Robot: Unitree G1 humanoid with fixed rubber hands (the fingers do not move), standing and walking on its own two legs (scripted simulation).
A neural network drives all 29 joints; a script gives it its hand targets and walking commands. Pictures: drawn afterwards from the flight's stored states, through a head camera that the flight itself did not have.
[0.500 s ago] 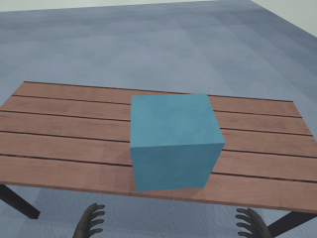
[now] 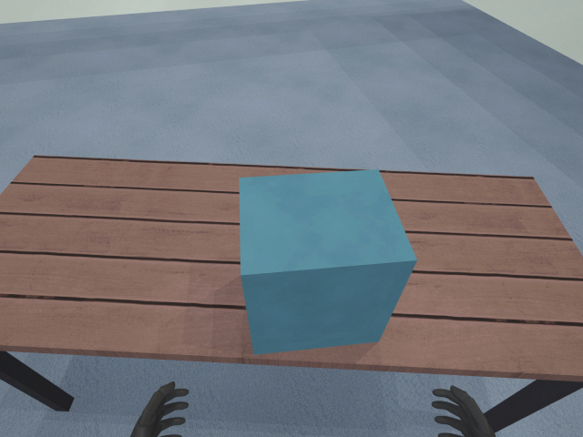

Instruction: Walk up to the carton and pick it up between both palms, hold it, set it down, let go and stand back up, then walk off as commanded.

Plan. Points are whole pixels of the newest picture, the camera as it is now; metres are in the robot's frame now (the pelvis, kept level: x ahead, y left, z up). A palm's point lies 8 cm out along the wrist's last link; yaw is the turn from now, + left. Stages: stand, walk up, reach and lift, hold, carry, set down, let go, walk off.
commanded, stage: let go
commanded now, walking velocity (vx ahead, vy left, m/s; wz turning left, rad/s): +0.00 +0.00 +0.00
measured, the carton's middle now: (313, 265) +0.41 -0.01 -0.04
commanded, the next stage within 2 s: stand in 0.06 s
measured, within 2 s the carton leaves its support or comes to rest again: neither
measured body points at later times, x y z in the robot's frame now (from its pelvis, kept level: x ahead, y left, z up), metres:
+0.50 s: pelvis -0.02 +0.00 +0.00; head -0.03 +0.02 +0.45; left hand +0.06 +0.32 -0.12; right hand +0.10 -0.30 -0.10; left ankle -0.02 +0.11 -0.75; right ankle +0.00 -0.12 -0.75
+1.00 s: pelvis -0.04 +0.01 +0.00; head -0.04 +0.01 +0.45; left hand +0.00 +0.33 -0.13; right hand +0.06 -0.30 -0.12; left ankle -0.02 +0.11 -0.75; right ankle +0.00 -0.12 -0.75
